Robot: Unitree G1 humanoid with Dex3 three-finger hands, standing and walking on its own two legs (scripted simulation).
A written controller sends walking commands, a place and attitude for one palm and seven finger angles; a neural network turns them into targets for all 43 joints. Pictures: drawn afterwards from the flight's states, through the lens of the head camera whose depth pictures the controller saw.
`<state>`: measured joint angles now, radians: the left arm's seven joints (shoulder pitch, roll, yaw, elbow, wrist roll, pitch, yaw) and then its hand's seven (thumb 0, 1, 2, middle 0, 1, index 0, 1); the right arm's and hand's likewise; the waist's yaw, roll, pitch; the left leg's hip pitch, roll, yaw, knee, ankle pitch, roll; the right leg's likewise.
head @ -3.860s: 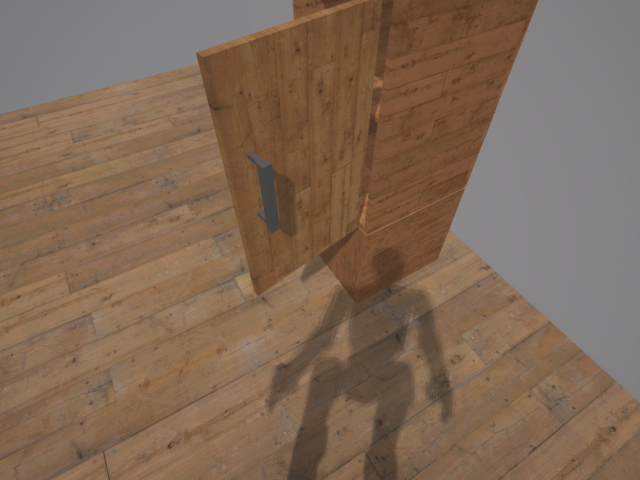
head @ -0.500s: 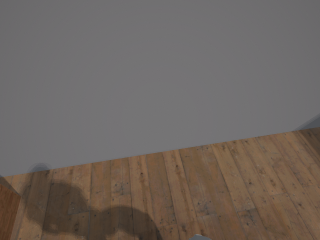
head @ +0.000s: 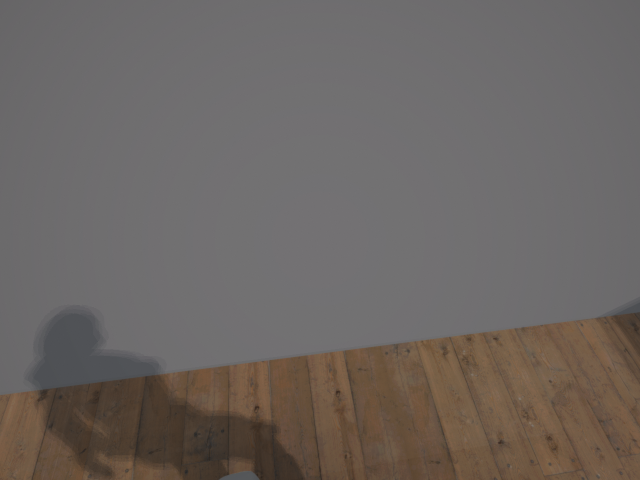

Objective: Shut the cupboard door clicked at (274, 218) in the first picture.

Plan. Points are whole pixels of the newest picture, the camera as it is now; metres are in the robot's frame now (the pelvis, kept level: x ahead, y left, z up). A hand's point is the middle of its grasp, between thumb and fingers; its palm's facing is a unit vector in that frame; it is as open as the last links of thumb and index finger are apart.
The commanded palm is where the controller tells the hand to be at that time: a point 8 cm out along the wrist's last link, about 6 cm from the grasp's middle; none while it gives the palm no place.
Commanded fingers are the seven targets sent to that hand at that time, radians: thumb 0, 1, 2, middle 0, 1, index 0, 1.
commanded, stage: turn to face it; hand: left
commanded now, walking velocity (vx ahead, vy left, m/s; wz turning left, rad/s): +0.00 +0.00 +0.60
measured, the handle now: out of the picture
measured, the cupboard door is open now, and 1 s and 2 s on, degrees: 100 100 100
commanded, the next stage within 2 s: none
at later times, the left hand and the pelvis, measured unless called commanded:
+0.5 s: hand out of the picture +0.09 +0.16 -0.16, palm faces +0.35 -0.91 -0.23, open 7.3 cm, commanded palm none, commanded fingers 0.00 0.90 0.90 -0.20 -0.30 -0.20 -0.30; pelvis +0.09 -0.04 +0.01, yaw +20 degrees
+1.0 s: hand out of the picture +0.12 +0.15 -0.14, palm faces +0.57 -0.77 -0.29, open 7.4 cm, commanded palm none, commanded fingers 0.00 0.90 0.90 -0.20 -0.30 -0.20 -0.30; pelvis +0.15 -0.08 +0.01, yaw +37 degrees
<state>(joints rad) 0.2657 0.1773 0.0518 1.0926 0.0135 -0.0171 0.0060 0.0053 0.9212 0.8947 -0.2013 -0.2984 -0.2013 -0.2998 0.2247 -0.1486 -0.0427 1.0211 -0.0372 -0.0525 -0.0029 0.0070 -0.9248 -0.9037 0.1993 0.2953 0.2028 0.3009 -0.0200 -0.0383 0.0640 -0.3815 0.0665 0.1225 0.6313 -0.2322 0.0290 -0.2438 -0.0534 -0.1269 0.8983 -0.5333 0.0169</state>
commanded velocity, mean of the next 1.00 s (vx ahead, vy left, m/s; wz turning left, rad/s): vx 0.00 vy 0.00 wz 0.60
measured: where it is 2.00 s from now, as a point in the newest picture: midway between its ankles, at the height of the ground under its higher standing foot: outside the picture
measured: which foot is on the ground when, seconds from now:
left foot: down 0.00-0.20, up 0.22-0.52, down 0.54-0.88, up 0.90-1.00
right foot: up 0.00-0.18, down 0.20-0.54, up 0.56-0.88, down 0.90-1.00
